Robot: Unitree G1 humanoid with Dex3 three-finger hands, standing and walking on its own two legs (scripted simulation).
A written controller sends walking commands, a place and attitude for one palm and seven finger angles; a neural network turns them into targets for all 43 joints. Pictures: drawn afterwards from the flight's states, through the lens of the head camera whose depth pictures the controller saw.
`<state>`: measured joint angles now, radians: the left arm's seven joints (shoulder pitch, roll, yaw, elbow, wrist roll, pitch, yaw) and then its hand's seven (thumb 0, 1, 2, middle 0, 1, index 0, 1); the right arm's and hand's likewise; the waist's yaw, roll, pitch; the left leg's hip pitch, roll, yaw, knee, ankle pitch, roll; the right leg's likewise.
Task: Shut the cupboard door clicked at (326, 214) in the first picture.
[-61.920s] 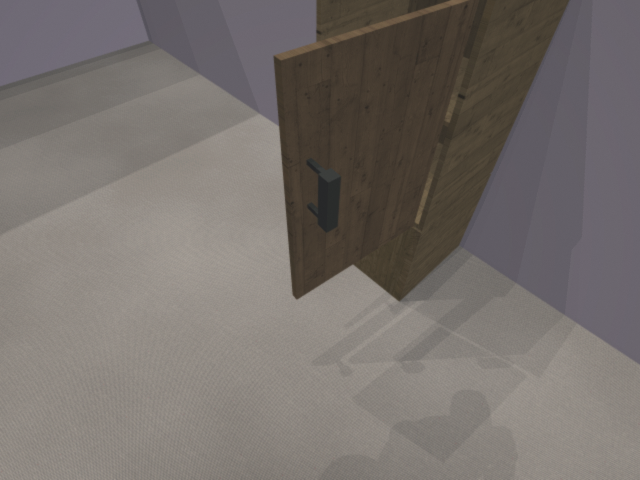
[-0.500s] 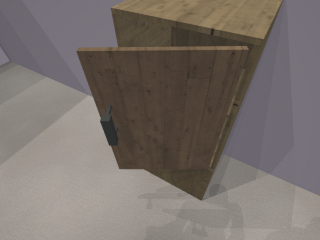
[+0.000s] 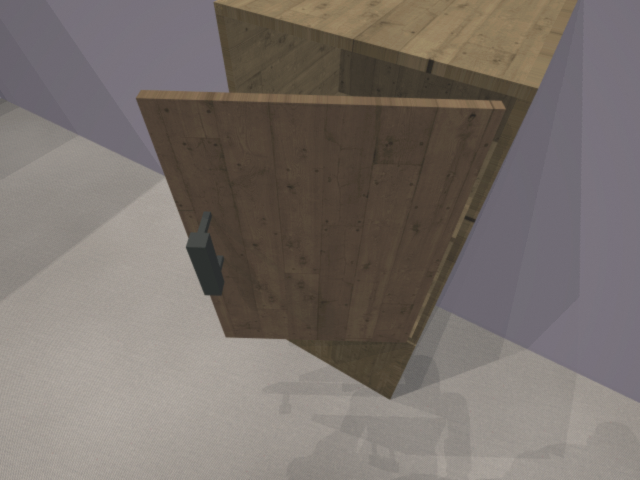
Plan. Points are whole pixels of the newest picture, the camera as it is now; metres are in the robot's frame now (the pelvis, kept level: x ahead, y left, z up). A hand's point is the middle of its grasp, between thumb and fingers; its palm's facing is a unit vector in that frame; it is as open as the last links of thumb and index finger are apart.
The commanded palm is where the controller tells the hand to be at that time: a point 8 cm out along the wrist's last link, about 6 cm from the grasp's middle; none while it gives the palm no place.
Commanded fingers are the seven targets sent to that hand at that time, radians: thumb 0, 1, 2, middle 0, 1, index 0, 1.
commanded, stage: look again from close up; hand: left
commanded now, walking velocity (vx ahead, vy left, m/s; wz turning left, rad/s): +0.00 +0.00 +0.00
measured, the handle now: (210, 253) +0.42 +0.20 +0.00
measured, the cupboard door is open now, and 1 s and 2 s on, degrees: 29 29 29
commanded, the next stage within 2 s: raise the hand and make a fist in 0.12 s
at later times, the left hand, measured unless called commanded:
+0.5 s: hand (204, 415) +0.19 +0.16 -0.01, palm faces +0.10 -1.00 +0.00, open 6.8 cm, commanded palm +0.11 +0.22 -0.06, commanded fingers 0.00 0.90 0.90 -0.46 -0.58 -0.46 -0.58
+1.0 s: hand (185, 457) +0.15 +0.17 -0.04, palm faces +0.04 -1.00 -0.02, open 4.4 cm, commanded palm +0.12 +0.22 -0.03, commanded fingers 0.00 0.90 0.90 -0.92 -1.08 -0.92 -1.08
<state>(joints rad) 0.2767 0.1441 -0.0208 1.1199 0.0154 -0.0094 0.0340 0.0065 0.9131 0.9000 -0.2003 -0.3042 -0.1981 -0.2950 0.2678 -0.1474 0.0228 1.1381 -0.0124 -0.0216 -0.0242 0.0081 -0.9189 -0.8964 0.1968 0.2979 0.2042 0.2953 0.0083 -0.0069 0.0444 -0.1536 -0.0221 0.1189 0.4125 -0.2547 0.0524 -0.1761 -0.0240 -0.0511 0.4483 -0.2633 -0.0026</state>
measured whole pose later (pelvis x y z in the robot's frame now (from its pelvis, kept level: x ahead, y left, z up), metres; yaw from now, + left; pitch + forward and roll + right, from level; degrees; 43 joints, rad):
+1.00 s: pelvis -0.05 -0.03 -0.09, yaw +4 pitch +13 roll -2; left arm 0.38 0.25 0.17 -0.01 -0.29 -0.31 -0.29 0.02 0.90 0.90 -0.74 -0.89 -0.74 -0.88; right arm 0.28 -0.18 0.03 0.54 0.03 -0.21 -0.06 0.01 -0.90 -0.90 0.20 0.30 0.21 0.30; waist 0.00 0.03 -0.12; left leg -0.88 0.03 0.00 1.14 -0.49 0.01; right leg -0.83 0.01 -0.12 1.10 -0.49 -0.05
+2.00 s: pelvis -0.03 -0.01 -0.06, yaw +4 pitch +10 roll -2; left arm 0.37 0.26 0.16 -0.06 -0.28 -0.29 -0.26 0.02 0.90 0.90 -1.30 -1.50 -1.30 -1.50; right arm 0.30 -0.26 0.04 0.49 0.03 -0.19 -0.04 0.01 -0.90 -0.90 0.20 0.30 0.21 0.30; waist 0.00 0.03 -0.10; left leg -0.72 0.01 0.02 1.01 -0.47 0.05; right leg -0.67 -0.01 -0.09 0.95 -0.46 -0.01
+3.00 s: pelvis -0.03 -0.02 -0.06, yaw +3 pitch +11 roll -1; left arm -0.13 0.25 0.17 0.39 -0.24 -0.31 -0.25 0.02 0.90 0.90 -1.30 -1.51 -1.30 -1.50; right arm 0.27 -0.27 0.03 0.58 0.04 -0.14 -0.04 0.01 -0.90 -0.90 0.20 0.30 0.21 0.30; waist -0.01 0.03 -0.10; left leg -0.73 0.01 0.03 0.97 -0.44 0.03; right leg -0.70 0.00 -0.08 0.95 -0.45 -0.03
